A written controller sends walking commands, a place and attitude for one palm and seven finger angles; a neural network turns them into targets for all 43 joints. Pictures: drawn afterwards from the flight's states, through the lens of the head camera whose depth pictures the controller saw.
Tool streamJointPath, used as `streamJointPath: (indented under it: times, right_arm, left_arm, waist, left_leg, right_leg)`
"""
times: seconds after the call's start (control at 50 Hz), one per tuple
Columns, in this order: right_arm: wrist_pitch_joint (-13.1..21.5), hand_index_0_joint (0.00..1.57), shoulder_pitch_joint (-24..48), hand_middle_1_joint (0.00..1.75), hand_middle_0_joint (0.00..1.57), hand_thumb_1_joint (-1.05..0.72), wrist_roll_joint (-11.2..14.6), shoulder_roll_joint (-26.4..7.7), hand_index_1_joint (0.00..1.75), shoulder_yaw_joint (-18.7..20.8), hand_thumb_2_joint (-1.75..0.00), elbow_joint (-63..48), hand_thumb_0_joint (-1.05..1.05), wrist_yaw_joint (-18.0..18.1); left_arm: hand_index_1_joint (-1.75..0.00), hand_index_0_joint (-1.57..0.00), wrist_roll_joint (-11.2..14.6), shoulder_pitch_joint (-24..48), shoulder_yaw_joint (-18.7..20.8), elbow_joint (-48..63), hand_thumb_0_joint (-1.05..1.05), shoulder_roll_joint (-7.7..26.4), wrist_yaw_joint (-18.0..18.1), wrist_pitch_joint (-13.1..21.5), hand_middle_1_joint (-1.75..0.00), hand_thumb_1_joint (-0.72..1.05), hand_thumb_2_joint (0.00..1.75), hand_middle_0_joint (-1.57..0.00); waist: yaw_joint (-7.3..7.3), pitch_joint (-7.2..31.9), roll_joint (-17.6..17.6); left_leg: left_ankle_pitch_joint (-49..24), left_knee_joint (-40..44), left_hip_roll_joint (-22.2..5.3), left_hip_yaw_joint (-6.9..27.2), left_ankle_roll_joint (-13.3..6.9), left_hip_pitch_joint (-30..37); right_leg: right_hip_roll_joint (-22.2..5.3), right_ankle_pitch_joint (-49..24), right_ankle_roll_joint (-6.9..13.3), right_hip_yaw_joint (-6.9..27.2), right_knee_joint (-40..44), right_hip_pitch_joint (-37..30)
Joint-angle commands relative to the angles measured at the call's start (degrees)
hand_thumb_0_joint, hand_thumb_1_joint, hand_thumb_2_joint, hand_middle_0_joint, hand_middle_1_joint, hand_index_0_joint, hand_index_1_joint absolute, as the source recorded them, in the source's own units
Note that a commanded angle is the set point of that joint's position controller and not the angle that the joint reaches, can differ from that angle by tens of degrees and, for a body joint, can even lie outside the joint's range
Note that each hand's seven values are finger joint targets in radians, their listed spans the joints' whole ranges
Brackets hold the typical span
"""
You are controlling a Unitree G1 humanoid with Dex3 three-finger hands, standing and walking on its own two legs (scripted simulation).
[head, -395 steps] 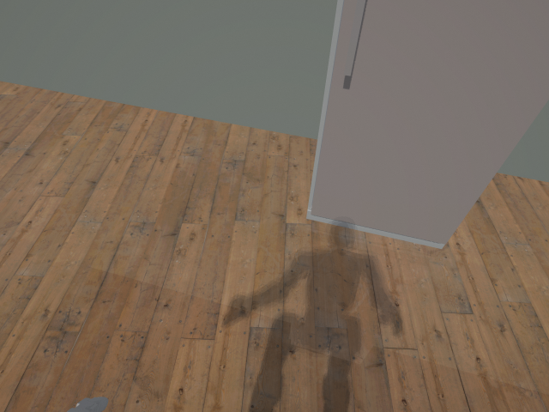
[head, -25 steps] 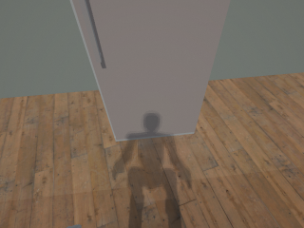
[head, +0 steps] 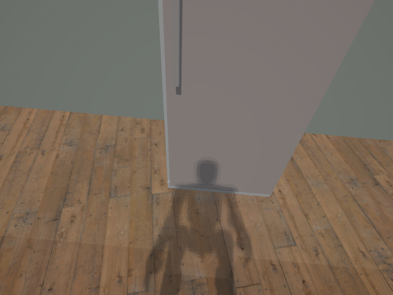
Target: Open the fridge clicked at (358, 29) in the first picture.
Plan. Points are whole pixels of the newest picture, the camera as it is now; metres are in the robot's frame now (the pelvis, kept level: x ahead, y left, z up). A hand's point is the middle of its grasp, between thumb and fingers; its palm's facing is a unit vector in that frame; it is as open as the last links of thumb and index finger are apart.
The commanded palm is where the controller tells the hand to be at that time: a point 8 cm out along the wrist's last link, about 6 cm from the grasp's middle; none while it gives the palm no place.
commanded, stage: take the last steps up to it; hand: left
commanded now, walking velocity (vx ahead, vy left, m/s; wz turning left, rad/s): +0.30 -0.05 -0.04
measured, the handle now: (176, 36) +0.78 +0.15 +0.18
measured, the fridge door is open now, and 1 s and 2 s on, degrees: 0 0 0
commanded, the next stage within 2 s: come to a stop and stand still in 0.70 s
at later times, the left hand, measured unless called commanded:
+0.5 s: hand (156, 252) +0.26 +0.12 -0.16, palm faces +0.00 -0.98 -0.21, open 7.4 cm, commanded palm none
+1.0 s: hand (154, 250) +0.27 +0.13 -0.18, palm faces +0.06 -0.99 -0.14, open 7.4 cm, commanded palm none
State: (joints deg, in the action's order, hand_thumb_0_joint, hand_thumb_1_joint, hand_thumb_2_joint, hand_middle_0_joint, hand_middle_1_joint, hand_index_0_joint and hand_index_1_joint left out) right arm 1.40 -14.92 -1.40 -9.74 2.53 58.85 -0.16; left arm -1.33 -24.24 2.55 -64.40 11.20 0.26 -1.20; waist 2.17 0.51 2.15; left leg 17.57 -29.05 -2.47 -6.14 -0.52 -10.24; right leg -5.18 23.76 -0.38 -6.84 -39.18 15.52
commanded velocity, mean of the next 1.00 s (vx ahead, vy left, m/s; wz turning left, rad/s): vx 0.12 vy -0.05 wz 0.01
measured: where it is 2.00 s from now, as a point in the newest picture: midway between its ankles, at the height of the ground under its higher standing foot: outside the picture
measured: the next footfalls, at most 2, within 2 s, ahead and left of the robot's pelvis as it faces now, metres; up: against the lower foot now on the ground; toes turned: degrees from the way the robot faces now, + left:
right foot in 0.38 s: +0.26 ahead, -0.15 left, +0.00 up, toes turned -10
left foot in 0.84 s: +0.38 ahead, +0.07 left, +0.00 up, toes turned +8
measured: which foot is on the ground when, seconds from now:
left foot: down 0.00-0.40, up 0.42-0.82, down 0.84-1.00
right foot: up 0.00-0.36, down 0.38-0.86, up 0.88-1.00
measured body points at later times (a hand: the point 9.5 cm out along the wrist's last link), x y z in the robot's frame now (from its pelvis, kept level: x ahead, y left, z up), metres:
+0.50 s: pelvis +0.16 -0.05 -0.01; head +0.19 -0.07 +0.44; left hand +0.26 +0.18 -0.15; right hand +0.08 -0.27 -0.17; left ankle +0.04 +0.09 -0.64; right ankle +0.22 -0.14 -0.73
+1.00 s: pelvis +0.30 -0.02 +0.00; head +0.33 +0.00 +0.45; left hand +0.27 +0.19 -0.17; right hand +0.41 -0.23 -0.14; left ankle +0.34 +0.06 -0.73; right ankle +0.26 -0.16 -0.70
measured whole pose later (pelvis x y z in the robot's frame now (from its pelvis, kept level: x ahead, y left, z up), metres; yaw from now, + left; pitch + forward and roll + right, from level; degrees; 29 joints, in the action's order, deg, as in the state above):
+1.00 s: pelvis +0.30 -0.02 +0.00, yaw -1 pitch -1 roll +0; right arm 2.0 -6.1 0.0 -6.1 1.0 59.2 2.5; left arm -0.6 -18.0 1.0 -65.3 7.8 2.0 -1.1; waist 2.5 -4.0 2.4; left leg 12.2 -28.8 -1.5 -9.3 -3.5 -15.6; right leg -3.4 29.3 -1.7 -3.1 -45.5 15.9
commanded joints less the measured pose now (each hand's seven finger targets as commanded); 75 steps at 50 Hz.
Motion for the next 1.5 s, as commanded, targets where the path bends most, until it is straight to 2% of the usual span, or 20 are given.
streamJointPath:
  times: [0.0,0.08,0.28,0.34,0.38,0.4,0.46,0.52,0.7,0.78,0.8,0.84,0.9,1.06,1.16,1.22,1.24,1.26,1.3,1.48]
  right_arm:
    - [0.78,0.2,-9.6,0.3,0.2,-0.9,-0.17,-9.2,0.3,1.38,-0.9,1.29,0.0,1.64]
    - [2.39,0.2,-8.56,0.3,0.2,-0.9,0.37,-6.44,0.3,0.59,-0.9,1.81,0.0,2.09]
    - [2.22,0.2,-11.9,0.3,0.2,-0.9,-0.61,-6.79,0.3,1.64,-0.9,4.75,0.0,2.04]
    - [2.02,0.2,-10.2,0.3,0.2,-0.9,-0.06,-7.06,0.3,1.66,-0.9,4.93,0.0,1.84]
    - [2.13,0.2,-12.37,0.3,0.2,-0.9,1.27,-1.88,0.3,0.58,-0.9,1.72,0.0,0.98]
    - [1.71,0.2,-8.86,0.3,0.2,-0.9,1.37,-3.38,0.3,0.99,-0.9,1.54,0.0,1.01]
    - [0.78,0.2,-4.63,0.3,0.2,-0.9,-0.04,-1.92,0.3,1.31,-0.9,1.16,0.0,0.42]
    - [-0.63,0.2,-8.46,0.3,0.2,-0.9,-0.43,-0.46,0.3,0.96,-0.9,2.39,0.0,0.16]
    - [0.71,0.2,3.48,0.3,0.2,-0.9,0.19,-0.8,0.3,0.13,-0.9,-2.28,0.0,-0.81]
    - [1.64,0.2,-0.07,0.3,0.2,-0.9,0.14,-2.57,0.3,0.05,-0.9,-0.51,0.0,-0.3]
    - [2.18,0.2,-3.96,0.3,0.2,-0.9,0.04,-4.63,0.3,0.22,-0.9,0.8,0.0,0.24]
    - [1.27,0.2,-6.02,0.3,0.2,-0.9,0.27,-8.79,0.3,0.23,-0.9,1.61,0.0,1.66]
    - [0.55,0.2,1.74,0.3,0.2,-0.9,0.63,-6.74,0.3,-0.66,-0.9,1.03,0.0,3.2]
    - [-1.79,0.2,4.6,0.3,0.2,-0.9,0.26,-8.8,0.3,2.78,-0.9,-1.75,0.0,3.27]
    - [-2.18,0.2,7.6,0.3,0.2,-0.9,-0.3,-8.47,0.3,2.87,-0.9,-3.18,0.0,1.99]
    - [-2.42,0.2,6.79,0.3,0.2,-0.9,0.27,-7.4,0.3,2.63,-0.9,-2.83,0.0,1.28]
    - [-2.47,0.2,4.98,0.3,0.2,-0.9,0.82,-4.48,0.3,2.13,-0.9,-2.71,0.0,0.94]
    - [-2.87,0.2,4.11,0.3,0.2,-0.9,1.29,-0.98,0.3,1.19,-0.9,-3.91,0.0,0.53]
    - [-4.1,0.2,6.85,0.3,0.2,-0.9,0.5,-3.2,0.3,1.45,-0.9,-4.94,0.0,0.14]
    - [-3.81,0.2,1.62,0.3,0.2,-0.9,0.23,-5.0,0.3,1.77,-0.9,-3.84,0.0,-0.08]
  left_arm:
    - [-0.3,-0.2,-0.4,12.33,0.97,7.85,0.0,3.13,-1.19,2.3,-0.3,0.9,0.9,-0.2]
    - [-0.3,-0.2,-0.12,8.15,0.96,5.3,0.0,1.62,-1.74,2.04,-0.3,0.9,0.9,-0.2]
    - [-0.3,-0.2,0.28,17.82,1.51,9.43,0.0,0.51,-2.09,2.48,-0.3,0.9,0.9,-0.2]
    - [-0.3,-0.2,-0.11,2.02,2.62,4.56,0.0,3.95,-1.74,3.94,-0.3,0.9,0.9,-0.2]
    - [-0.3,-0.2,0.2,-9.61,4.76,1.62,0.0,14.52,-0.2,4.94,-0.3,0.9,0.9,-0.2]
    - [-0.3,-0.2,0.83,-5.41,4.69,2.3,0.0,13.94,0.1,4.65,-0.3,0.9,0.9,-0.2]
    - [-0.3,-0.2,0.41,8.07,1.95,5.85,0.0,5.42,0.59,4.65,-0.3,0.9,0.9,-0.2]
    - [-0.3,-0.2,0.02,9.47,1.03,5.59,0.0,2.8,0.82,5.3,-0.3,0.9,0.9,-0.2]
    - [-0.3,-0.2,-0.1,4.04,1.09,2.88,0.0,5.37,0.57,5.75,-0.3,0.9,0.9,-0.2]
    - [-0.3,-0.2,0.35,4.31,0.93,1.9,0.0,4.43,0.78,4.76,-0.3,0.9,0.9,-0.2]
    - [-0.3,-0.2,0.46,3.36,0.33,2.01,0.0,2.47,0.91,4.38,-0.3,0.9,0.9,-0.2]
    - [-0.3,-0.2,0.97,0.63,-0.94,2.09,0.0,-1.0,1.58,3.53,-0.3,0.9,0.9,-0.2]
    - [-0.3,-0.2,0.74,0.97,-0.9,0.25,0.0,0.41,2.21,1.58,-0.3,0.9,0.9,-0.2]
    - [-0.3,-0.2,-0.03,4.38,1.72,5.73,0.0,1.0,1.86,-1.54,-0.3,0.9,0.9,-0.2]
    - [-0.3,-0.2,0.11,5.47,1.31,7.85,0.0,0.29,1.55,-1.32,-0.3,0.9,0.9,-0.2]
    - [-0.3,-0.2,-0.08,1.52,0.9,6.21,0.0,1.25,1.67,0.29,-0.3,0.9,0.9,-0.2]
    - [-0.3,-0.2,-0.56,1.83,0.87,6.26,0.0,3.83,1.92,1.08,-0.3,0.9,0.9,-0.2]
    - [-0.3,-0.2,-0.69,5.57,1.02,7.5,0.0,8.3,2.03,1.76,-0.3,0.9,0.9,-0.2]
    - [-0.3,-0.2,-0.51,9.34,1.89,9.49,0.0,11.97,1.81,1.63,-0.3,0.9,0.9,-0.2]
    - [-0.3,-0.2,-0.43,7.33,2.61,8.48,0.0,9.28,2.37,1.62,-0.3,0.9,0.9,-0.2]
  waist:
    - [-5.81,-13.24,-12.43]
    - [-2.73,-9.42,-9.46]
    - [-4.08,-10.48,-9.3]
    - [3.5,-1.25,-4.24]
    - [5.16,9.34,15.41]
    - [5.11,8.7,11.48]
    - [-0.6,-2.62,0.74]
    - [-3.61,-2.48,4.03]
    - [-0.93,-3.28,2.89]
    - [-3.27,-2.98,-0.49]
    - [-4.39,-0.74,-5.76]
    - [-3.55,2.61,-15.06]
    - [-1.61,0.61,-12.19]
    - [-2.17,3.68,-7.91]
    - [-1.49,1.42,-14.06]
    - [0.51,2.66,-9.87]
    - [0.16,1.53,-1.66]
    - [-1.73,-1.72,10.42]
    - [-0.33,-4.98,12.14]
    - [0.88,-2.02,7.28]
  left_leg:
    - [16.29,23.83,-18.97,23.07,-9.26,3.99]
    - [-5.42,21.46,-13.51,11.47,-7.77,5.86]
    - [-16.81,15.95,-14.44,6.46,-7.94,4.92]
    - [-27.27,-4.8,-9.66,1.24,-4.33,1.62]
    - [15.12,-40.23,1.76,0.38,-0.61,-21.2]
    - [13.56,-46.55,-0.96,7.01,-1.7,-22.2]
    - [0.95,-44.37,-5.51,6.86,-1.03,-21.46]
    - [-1.06,-35.77,-5.52,4.42,0.94,-17.14]
    - [-2.52,-10.86,-3.07,0.79,1.57,-15.84]
    - [-9.84,1.12,-1.31,-0.78,0.99,-0.72]
    - [-21.31,3.86,-5.12,4.3,-0.36,7.07]
    - [-49.17,7.33,-20.09,17.09,-9.14,10.11]
    - [-55.56,8.2,-18.04,13.41,-10.03,5.91]
    - [-43.49,7.6,-18.46,8.61,-10.94,3.6]
    - [-21.77,9.99,-15.41,7.82,-8.84,-3.63]
    - [-7.23,4.96,-11.02,6.39,-4.77,-7.99]
    - [0.98,-0.64,-6.21,3.59,-1.4,-10.32]
    - [9.51,-5.87,-0.81,0.71,2.02,-13.84]
    - [11.31,-14.02,-0.46,4.76,1.71,-11.85]
    - [5.78,-21.21,0.47,5.56,3.12,-16.47]
  right_leg:
    - [-2.03,-0.61,0.34,4.61,-21.19,25.62]
    - [-1.98,-9.08,-1.06,3.64,-20.83,21.75]
    - [0.31,-10.54,0.4,-0.17,0.54,12.28]
    - [3.6,-13.4,2.6,-1.46,9.74,-10.57]
    - [-21.61,-15.26,11.61,34.27,21.73,-28.64]
    - [-21.15,-4.67,12.54,34.72,25.17,-22.41]
    - [-14.39,-1.83,9.32,19.24,28.01,-3.35]
    - [-10.83,-11.43,8.04,9.21,28.8,1.03]
    - [-10.89,-25.84,10.13,8.04,25.42,-8.36]
    - [-7.56,-22.0,6.59,5.1,17.7,-3.38]
    - [-3.57,-21.93,3.91,2.61,9.09,0.33]
    - [2.57,8.02,-0.69,0.57,-3.8,4.44]
    - [-0.29,8.02,-1.6,5.77,-7.49,4.1]
    - [1.84,3.34,-2.06,6.92,-21.0,9.68]
    - [1.83,1.34,-1.22,4.17,-9.3,3.71]
    - [2.32,-10.19,-1.29,2.32,10.48,-7.7]
    - [-1.74,-11.63,-0.54,7.6,18.49,-8.56]
    - [-12.75,-6.51,3.83,21.93,25.31,-3.17]
    - [-16.32,-0.39,8.24,26.59,29.92,6.18]
    - [-13.88,-17.42,8.82,17.37,23.33,-7.02]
